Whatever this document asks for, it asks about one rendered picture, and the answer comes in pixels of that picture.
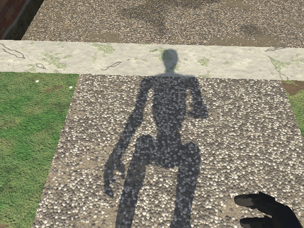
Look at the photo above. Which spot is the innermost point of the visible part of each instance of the robot right hand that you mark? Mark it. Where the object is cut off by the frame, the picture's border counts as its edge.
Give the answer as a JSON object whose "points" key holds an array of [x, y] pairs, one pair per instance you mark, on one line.
{"points": [[282, 215]]}

